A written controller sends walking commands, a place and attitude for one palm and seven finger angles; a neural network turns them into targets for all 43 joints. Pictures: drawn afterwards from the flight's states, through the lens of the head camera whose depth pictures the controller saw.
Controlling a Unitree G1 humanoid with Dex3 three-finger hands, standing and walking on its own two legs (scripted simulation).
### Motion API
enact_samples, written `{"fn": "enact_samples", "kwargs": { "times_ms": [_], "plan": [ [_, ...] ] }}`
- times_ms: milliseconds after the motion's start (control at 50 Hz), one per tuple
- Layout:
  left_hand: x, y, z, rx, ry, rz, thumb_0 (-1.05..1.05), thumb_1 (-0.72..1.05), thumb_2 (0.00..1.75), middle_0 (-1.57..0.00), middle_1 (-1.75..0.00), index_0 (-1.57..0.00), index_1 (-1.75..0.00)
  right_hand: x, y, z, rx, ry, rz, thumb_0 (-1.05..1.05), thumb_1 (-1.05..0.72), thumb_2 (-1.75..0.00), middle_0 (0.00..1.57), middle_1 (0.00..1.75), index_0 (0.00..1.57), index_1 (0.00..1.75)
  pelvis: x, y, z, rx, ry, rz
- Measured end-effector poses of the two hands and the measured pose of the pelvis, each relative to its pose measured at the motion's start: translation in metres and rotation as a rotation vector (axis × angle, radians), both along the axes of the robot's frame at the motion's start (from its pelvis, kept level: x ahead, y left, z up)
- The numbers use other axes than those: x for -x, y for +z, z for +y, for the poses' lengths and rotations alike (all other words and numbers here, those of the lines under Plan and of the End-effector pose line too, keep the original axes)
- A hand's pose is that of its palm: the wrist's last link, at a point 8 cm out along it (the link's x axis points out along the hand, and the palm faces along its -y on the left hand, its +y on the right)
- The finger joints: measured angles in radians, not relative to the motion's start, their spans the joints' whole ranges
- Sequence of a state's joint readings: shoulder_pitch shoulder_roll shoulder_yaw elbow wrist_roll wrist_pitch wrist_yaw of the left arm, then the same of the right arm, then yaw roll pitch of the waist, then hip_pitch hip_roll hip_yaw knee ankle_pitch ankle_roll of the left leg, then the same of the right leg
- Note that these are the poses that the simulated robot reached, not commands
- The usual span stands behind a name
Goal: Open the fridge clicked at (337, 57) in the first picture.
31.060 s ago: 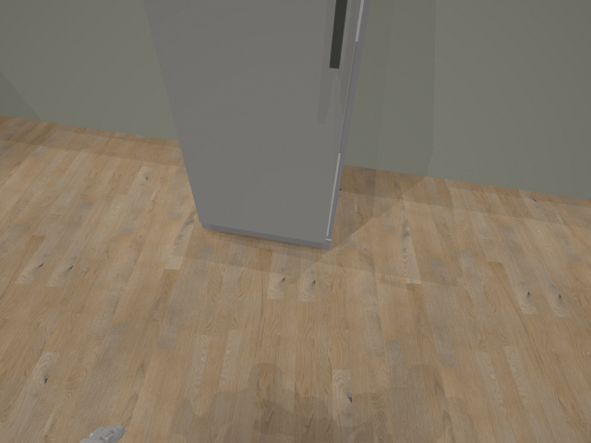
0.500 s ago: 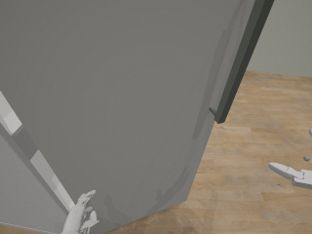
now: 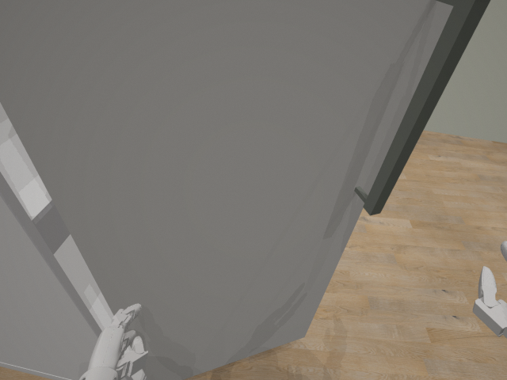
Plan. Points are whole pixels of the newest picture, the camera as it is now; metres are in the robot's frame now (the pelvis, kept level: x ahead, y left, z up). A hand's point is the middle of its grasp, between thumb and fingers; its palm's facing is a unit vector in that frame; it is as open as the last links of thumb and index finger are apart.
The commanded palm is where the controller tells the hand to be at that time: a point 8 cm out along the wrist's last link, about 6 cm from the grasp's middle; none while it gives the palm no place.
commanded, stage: draw the hand back to the body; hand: right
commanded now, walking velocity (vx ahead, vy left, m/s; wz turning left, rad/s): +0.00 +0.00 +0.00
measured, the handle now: (400, 123) +0.42 -0.22 +0.25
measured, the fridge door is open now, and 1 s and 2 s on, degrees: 60 60 60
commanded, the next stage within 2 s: step back with the hand held close in 0.30 s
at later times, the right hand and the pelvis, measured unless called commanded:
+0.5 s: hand (481, 297) +0.18 -0.26 +0.16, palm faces +0.49 +0.79 -0.37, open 7.5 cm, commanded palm +0.13 -0.30 +0.17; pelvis -0.01 +0.01 +0.00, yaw -1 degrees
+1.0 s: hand out of the picture +0.13 -0.30 +0.15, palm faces +0.47 +0.75 -0.46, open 7.4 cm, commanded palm +0.08 -0.33 +0.17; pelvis -0.06 -0.03 -0.02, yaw +0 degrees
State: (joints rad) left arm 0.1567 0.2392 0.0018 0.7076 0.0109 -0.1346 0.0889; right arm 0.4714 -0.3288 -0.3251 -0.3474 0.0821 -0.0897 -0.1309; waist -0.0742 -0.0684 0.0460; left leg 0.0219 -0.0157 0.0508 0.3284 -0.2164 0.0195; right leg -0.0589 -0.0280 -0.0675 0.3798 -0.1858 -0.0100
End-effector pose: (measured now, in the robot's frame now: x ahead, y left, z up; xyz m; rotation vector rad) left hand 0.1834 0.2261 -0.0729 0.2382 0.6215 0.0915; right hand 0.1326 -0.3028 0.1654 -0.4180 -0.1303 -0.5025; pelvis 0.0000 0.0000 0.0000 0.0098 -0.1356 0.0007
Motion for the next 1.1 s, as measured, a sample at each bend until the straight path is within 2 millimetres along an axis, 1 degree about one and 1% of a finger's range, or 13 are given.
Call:
{"fn": "enact_samples", "kwargs": {
  "times_ms": [80,160,420,520,600,660,760,880,980,1100],
  "plan": [
    [-0.002,0.000,0.000,0.000,-0.010,-0.003,0.01,0.90,0.90,-0.20,-0.30,-0.20,-0.30,0.003,0.000,0.003,-0.001,-0.010,-0.007,0.02,-0.80,-0.86,0.21,0.36,0.21,0.35,0.001,0.000,0.004,0.000,-0.005,-0.004],
    [-0.002,-0.001,-0.001,0.008,-0.018,-0.003,0.01,0.90,0.90,-0.20,-0.30,-0.20,-0.30,0.003,0.003,0.005,0.004,-0.017,-0.020,0.02,-0.85,-0.88,0.21,0.33,0.21,0.32,0.002,0.000,0.007,0.000,-0.007,-0.008],
    [0.011,-0.007,0.002,0.014,-0.002,0.017,0.01,0.90,0.90,-0.20,-0.30,-0.20,-0.30,0.002,0.004,0.009,0.011,0.009,-0.019,0.02,-0.89,-0.90,0.21,0.31,0.21,0.30,0.004,0.000,0.009,0.001,-0.003,-0.011],
    [0.015,-0.008,0.002,0.014,-0.002,0.041,0.01,0.90,0.90,-0.20,-0.30,-0.20,-0.30,-0.004,0.006,0.007,0.044,0.024,-0.028,0.02,-0.89,-0.90,0.21,0.31,0.21,0.30,0.009,-0.002,0.005,-0.013,-0.011,0.037],
    [0.023,-0.008,0.002,0.010,0.036,0.057,0.01,0.90,0.90,-0.20,-0.30,-0.20,-0.30,-0.008,-0.002,0.008,0.063,0.072,0.022,0.02,-0.89,-0.90,0.20,0.31,0.21,0.30,0.013,-0.004,-0.002,-0.015,0.001,0.085],
    [0.030,-0.009,0.000,0.003,0.071,0.065,0.01,0.90,0.90,-0.20,-0.30,-0.20,-0.30,-0.007,-0.006,0.006,0.078,0.107,0.061,0.02,-0.89,-0.90,0.21,0.31,0.21,0.30,0.017,-0.006,-0.010,-0.012,0.010,0.102],
    [0.045,-0.013,-0.008,-0.005,0.097,0.083,0.01,0.90,0.90,-0.20,-0.30,-0.20,-0.30,0.002,-0.003,-0.008,0.120,0.115,0.071,0.02,-0.89,-0.90,0.21,0.31,0.21,0.30,0.029,-0.010,-0.022,-0.008,0.018,0.109],
    [0.063,-0.018,-0.022,-0.005,0.076,0.092,0.01,0.90,0.90,-0.20,-0.30,-0.20,-0.30,0.022,0.003,-0.024,0.156,0.073,0.019,0.02,-0.89,-0.90,0.21,0.31,0.21,0.30,0.048,-0.014,-0.030,-0.011,0.013,0.114],
    [0.078,-0.024,-0.030,-0.004,0.056,0.101,0.01,0.90,0.90,-0.20,-0.30,-0.20,-0.30,0.040,0.001,-0.029,0.159,0.046,-0.019,0.02,-0.89,-0.90,0.21,0.31,0.21,0.30,0.061,-0.018,-0.033,-0.019,0.001,0.116],
    [0.096,-0.027,-0.032,-0.022,0.047,0.114,0.01,0.90,0.90,-0.20,-0.30,-0.20,-0.30,0.056,-0.001,-0.028,0.151,0.048,-0.064,0.02,-0.89,-0.90,0.21,0.31,0.21,0.30,0.074,-0.021,-0.033,-0.026,-0.007,0.113]
  ]
}}
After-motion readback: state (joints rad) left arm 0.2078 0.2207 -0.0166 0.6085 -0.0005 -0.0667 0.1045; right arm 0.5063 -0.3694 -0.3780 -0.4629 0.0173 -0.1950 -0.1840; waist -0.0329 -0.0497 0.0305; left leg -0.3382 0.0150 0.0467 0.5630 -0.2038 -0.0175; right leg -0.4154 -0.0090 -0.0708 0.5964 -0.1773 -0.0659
